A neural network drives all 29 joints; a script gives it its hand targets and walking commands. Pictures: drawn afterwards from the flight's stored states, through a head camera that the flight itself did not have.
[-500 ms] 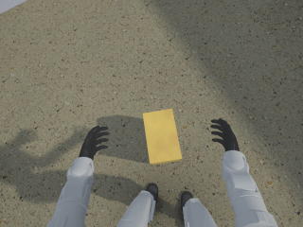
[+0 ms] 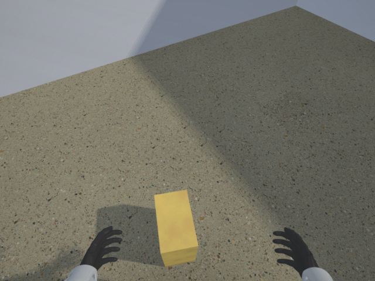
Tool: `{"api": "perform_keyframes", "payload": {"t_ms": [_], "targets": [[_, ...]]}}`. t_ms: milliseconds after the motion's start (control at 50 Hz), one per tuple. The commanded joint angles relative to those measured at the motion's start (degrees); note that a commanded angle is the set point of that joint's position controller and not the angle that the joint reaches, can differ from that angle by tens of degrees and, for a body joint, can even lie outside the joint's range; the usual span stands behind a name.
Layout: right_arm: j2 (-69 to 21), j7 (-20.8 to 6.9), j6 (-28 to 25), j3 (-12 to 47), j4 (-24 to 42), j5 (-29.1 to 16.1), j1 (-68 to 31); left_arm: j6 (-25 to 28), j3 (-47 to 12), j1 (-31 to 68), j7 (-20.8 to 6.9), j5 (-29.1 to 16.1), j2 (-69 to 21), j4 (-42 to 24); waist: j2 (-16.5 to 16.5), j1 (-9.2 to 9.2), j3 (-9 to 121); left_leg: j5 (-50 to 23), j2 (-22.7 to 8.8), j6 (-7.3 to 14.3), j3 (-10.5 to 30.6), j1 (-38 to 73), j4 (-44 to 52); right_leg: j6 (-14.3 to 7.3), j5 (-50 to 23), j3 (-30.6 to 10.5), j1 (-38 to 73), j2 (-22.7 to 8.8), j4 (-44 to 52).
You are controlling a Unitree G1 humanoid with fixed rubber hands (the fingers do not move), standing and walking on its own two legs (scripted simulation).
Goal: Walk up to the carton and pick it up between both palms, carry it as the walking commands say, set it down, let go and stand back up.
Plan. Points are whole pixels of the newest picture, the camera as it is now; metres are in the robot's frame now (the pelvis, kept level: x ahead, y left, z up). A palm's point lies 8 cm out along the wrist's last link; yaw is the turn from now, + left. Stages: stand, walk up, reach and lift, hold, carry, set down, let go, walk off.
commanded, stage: let go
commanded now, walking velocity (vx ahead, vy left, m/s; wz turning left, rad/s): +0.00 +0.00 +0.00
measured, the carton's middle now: (175, 229) +0.40 +0.08 -0.62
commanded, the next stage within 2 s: stand in 0.24 s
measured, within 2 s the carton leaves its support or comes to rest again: neither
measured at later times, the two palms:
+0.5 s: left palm (57, 260) +0.17 +0.31 -0.09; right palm (306, 275) +0.15 -0.23 -0.09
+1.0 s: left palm out of the picture +0.10 +0.32 -0.10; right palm out of the picture +0.09 -0.25 -0.10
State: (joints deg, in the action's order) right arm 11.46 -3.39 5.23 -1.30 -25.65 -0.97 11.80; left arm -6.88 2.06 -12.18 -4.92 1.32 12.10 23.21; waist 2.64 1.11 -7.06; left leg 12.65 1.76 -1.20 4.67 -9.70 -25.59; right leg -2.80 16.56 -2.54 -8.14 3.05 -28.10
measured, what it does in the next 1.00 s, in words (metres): stands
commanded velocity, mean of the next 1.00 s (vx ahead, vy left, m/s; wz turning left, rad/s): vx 0.00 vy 0.00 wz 0.00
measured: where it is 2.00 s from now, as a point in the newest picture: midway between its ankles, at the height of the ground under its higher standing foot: outside the picture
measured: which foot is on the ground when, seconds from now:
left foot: down 0.00-1.00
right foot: down 0.00-1.00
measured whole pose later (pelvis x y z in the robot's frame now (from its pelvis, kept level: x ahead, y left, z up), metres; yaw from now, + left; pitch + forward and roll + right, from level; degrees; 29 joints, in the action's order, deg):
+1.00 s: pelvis +0.01 +0.04 +0.00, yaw -1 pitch -2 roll +0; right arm 16.9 0.4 -0.8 -3.2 -50.2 2.2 15.3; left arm 0.9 2.0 -17.8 0.9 2.0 18.3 45.8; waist 0.2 0.0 4.2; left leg 14.8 3.1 2.0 2.4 -10.9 -27.9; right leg 0.3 16.9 -3.5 -8.1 1.2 -27.1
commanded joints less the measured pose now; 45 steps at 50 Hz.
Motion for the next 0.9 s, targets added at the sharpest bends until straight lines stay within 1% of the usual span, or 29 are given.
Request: {"api": "perform_keyframes", "payload": {"t_ms": [0, 40, 60, 120, 140, 200, 220, 240, 260, 280, 300, 320, 340, 380, 400, 420, 440, 460, 480, 500, 520, 540, 600, 640, 660, 720, 800, 820, 880], "targets": [[6.03, -0.19, -0.31, -4.22, 7.92, 1.79, -2.25, 0.21, 2.96, 1.75, 0.54, 1.99, 7.87, -8.78, -3.81, -0.01, 5.10, -4.49, 2.85, -0.66, -6.33, 15.58, 1.12, 3.59, -1.45, -0.49, -6.53, -4.09, 11.76], [5.99, -0.29, 0.11, -4.84, 8.20, 2.41, -2.90, -0.13, 3.03, 1.49, 0.79, 2.53, 7.91, -8.78, -4.03, 0.10, 5.64, -4.74, 2.15, -0.38, -6.03, 13.88, 2.03, 4.20, -3.36, -0.05, -3.19, -2.98, 10.14], [6.09, -0.24, 0.10, -5.01, 8.83, 2.68, -4.44, -0.17, 2.82, 2.34, 0.90, 2.47, 7.92, -8.94, -3.63, 0.09, 5.04, -4.81, 1.95, -0.38, -5.66, 12.69, 2.05, 4.33, -3.78, 0.21, -3.03, -2.71, 9.51], [6.87, 0.12, -0.47, -4.90, 9.23, 2.28, -5.74, -2.45, 3.23, 3.29, 2.03, 1.37, 6.46, -9.33, -1.38, -0.15, 5.17, -5.03, 1.63, -0.51, -4.86, 10.11, 2.12, 4.26, -4.62, 0.91, -2.83, -2.40, 7.93], [6.87, 0.17, -0.86, -4.73, 8.95, 1.83, -5.43, -3.03, 3.31, 3.21, 2.44, 1.19, 6.34, -9.90, -1.76, 0.16, 6.14, -6.18, 1.47, -0.43, -4.50, 9.88, 1.97, 4.10, -5.92, 1.08, -2.63, -2.39, 7.39], [6.30, 0.73, -1.88, -3.90, 9.25, 0.27, -5.21, -4.68, 2.31, 2.95, 3.94, -0.27, 5.47, -10.21, -1.20, -0.44, 8.93, -11.92, 1.56, -0.07, -2.77, 9.15, 0.66, 3.83, -11.74, 1.62, -2.81, -2.05, 5.06], [5.86, 0.92, -1.92, -3.87, 8.81, 0.14, -4.18, -4.82, 1.66, 2.25, 4.20, -0.77, 5.37, -10.36, -0.49, -1.06, 10.37, -14.91, 1.62, -0.09, -2.35, 9.87, 0.20, 3.85, -14.54, 1.66, -2.67, -1.78, 4.47], [11.16, 3.12, -3.16, -4.47, -4.17, 1.79, -0.45, -0.22, 4.05, 1.29, 5.95, -0.78, 11.36, 0.90, 5.87, 1.33, 16.14, -20.68, -4.29, -0.19, -0.19, 2.93, -2.33, 4.13, -17.80, -0.22, 0.39, -3.45, 0.06], [12.09, 3.82, -3.49, -5.21, -4.70, 2.35, 0.12, 1.79, 3.65, -0.21, 6.47, -0.64, 11.96, 1.98, 5.24, 0.51, 17.49, -21.37, -3.78, 0.27, -0.31, 2.82, -3.38, 4.04, -19.78, -1.40, 1.61, -3.86, -0.49], [12.50, 3.97, -3.80, -5.38, -5.54, 2.96, 0.00, 2.87, 3.68, 0.48, 6.62, -0.47, 12.69, 2.93, 3.61, -0.07, 18.14, -20.72, -3.75, 0.42, -0.67, 3.68, -3.81, 4.09, -20.56, -1.94, 1.65, -4.61, -0.62], [12.21, 4.18, -4.08, -5.25, -6.45, 3.24, 0.48, 3.71, 3.78, 0.68, 6.62, -0.42, 12.33, 3.52, 3.10, -0.32, 17.75, -22.15, -4.02, 1.03, -0.58, 4.26, -3.90, 3.92, -21.76, -2.04, 1.05, -5.08, -0.91], [11.94, 4.27, -4.42, -5.19, -7.20, 3.39, 0.83, 4.31, 3.30, 0.54, 6.45, -0.37, 11.56, 3.82, 1.86, -0.60, 17.41, -24.62, -4.23, 1.17, -0.78, 4.73, -3.85, 3.53, -22.48, -2.17, -0.13, -5.20, -1.29], [12.59, 4.29, -4.80, -5.01, -8.51, 3.79, 0.76, 4.96, 3.16, 0.52, 6.22, -0.37, 11.44, 4.78, -0.29, -0.70, 17.61, -26.60, -4.47, 1.51, -0.35, 4.71, -3.35, 3.33, -22.28, -2.51, 0.05, -5.19, -0.91], [12.95, 4.31, -5.28, -5.12, -9.80, 3.62, -0.57, 5.66, 2.65, 0.51, 6.05, -0.12, 11.19, 6.38, -3.50, -1.07, 16.91, -27.79, -5.21, 1.83, 0.42, 4.73, -2.51, 3.26, -20.88, -2.66, -0.80, -4.97, -0.70], [13.03, 4.34, -5.55, -5.29, -10.40, 3.64, -1.57, 5.87, 2.63, 0.23, 6.05, -0.06, 11.10, 7.26, -6.26, -0.86, 16.73, -27.67, -5.32, 2.00, 0.94, 4.68, -1.99, 3.16, -20.13, -2.60, -0.94, -4.90, -0.71], [13.25, 4.42, -5.85, -5.46, -10.84, 3.57, -1.98, 6.07, 2.79, 0.67, 6.18, 0.33, 11.65, 7.77, -6.90, -1.03, 15.58, -27.21, -5.54, 1.86, 1.45, 3.76, -1.35, 3.10, -19.50, -2.46, -0.98, -5.01, -0.45], [13.38, 4.61, -6.02, -5.39, -11.32, 3.72, -1.64, 6.24, 2.86, 1.12, 6.17, 0.44, 11.76, 8.23, -7.43, -1.21, 14.80, -25.02, -5.98, 1.97, 2.28, 3.10, 0.21, 3.20, -16.85, -2.05, -1.40, -4.54, -0.58], [13.75, 4.63, -6.14, -5.57, -11.67, 3.74, -2.03, 6.44, 2.98, 0.67, 6.27, 0.48, 12.34, 8.89, -8.28, -0.82, 13.60, -22.29, -6.58, 2.43, 3.60, 2.09, 1.45, 3.22, -14.49, -2.08, -1.79, -4.33, -0.42], [14.05, 4.71, -6.32, -5.54, -11.82, 3.78, -2.02, 6.63, 3.04, 0.64, 6.33, 0.69, 12.61, 9.31, -8.58, -1.09, 11.82, -19.76, -6.77, 2.65, 4.25, 0.75, 2.51, 3.14, -13.02, -1.96, -2.23, -4.12, 0.07], [13.99, 4.80, -6.58, -5.58, -12.16, 3.78, -2.12, 6.83, 3.18, 0.40, 6.45, 0.88, 12.92, 9.79, -7.73, -1.03, 10.36, -17.95, -6.97, 2.93, 5.11, -0.28, 3.21, 3.02, -11.90, -2.19, -2.38, -4.30, 0.53], [14.12, 4.83, -6.87, -5.57, -12.43, 3.85, -2.34, 6.98, 3.26, -0.19, 6.45, 0.89, 13.03, 10.37, -7.80, -0.68, 9.03, -16.09, -6.97, 3.21, 5.49, -1.16, 3.86, 2.83, -10.96, -2.18, -2.71, -4.24, 0.88], [14.52, 4.87, -6.94, -5.78, -12.76, 3.85, -2.02, 7.31, 3.40, -0.75, 6.48, 1.09, 13.53, 10.89, -7.48, -0.81, 8.46, -14.31, -6.83, 3.24, 5.67, -1.98, 4.44, 2.75, -10.32, -2.23, -2.37, -4.40, 1.19], [15.07, 4.73, -7.38, -5.87, -13.52, 3.77, -1.93, 8.06, 3.30, -1.27, 6.37, 1.21, 14.17, 11.92, -3.85, -0.89, 6.82, -10.81, -6.14, 3.34, 5.13, -2.81, 4.63, 2.25, -10.07, -3.07, -3.15, -5.02, 2.83], [15.22, 4.64, -7.50, -5.91, -14.05, 3.63, -1.70, 8.51, 3.29, -1.53, 6.37, 1.12, 14.50, 12.71, -3.83, -1.01, 6.63, -9.80, -5.86, 3.35, 4.93, -2.56, 4.38, 2.08, -10.34, -3.65, -3.33, -5.41, 3.70], [15.51, 4.59, -7.55, -5.92, -14.24, 3.51, -1.79, 8.70, 3.24, -1.74, 6.32, 1.06, 14.56, 12.77, -3.51, -0.81, 7.00, -9.57, -5.77, 3.29, 4.79, -2.35, 4.17, 2.01, -10.10, -3.89, -3.40, -5.53, 4.03], [15.63, 4.50, -7.72, -5.71, -15.34, 3.39, -1.19, 8.98, 3.09, -1.51, 6.44, 0.74, 15.19, 13.88, -2.32, -1.15, 7.67, -10.44, -5.34, 3.30, 4.24, -1.02, 3.25, 1.69, -10.86, -4.81, -3.50, -6.07, 4.88], [16.14, 4.40, -7.78, -5.29, -16.70, 3.21, -0.75, 9.38, 2.89, -1.51, 6.35, 0.73, 15.59, 14.87, -1.96, -1.43, 8.64, -8.96, -5.52, 3.18, 4.53, -0.60, 3.17, 1.54, -9.29, -5.15, -3.63, -6.15, 5.35], [16.32, 4.34, -7.85, -5.13, -17.23, 3.20, -0.77, 9.42, 2.77, -1.92, 6.36, 0.76, 15.59, 15.35, -2.22, -1.15, 8.86, -8.27, -5.45, 3.15, 4.56, -0.84, 3.24, 1.47, -9.07, -5.32, -3.27, -6.21, 5.55], [16.20, 4.35, -7.97, -4.80, -18.45, 3.12, -0.56, 9.50, 2.57, -1.93, 6.38, 0.63, 15.68, 16.49, -1.85, -1.32, 8.99, -7.68, -5.36, 3.14, 4.37, -0.58, 2.72, 1.44, -8.87, -5.60, -3.62, -6.51, 5.87]]}}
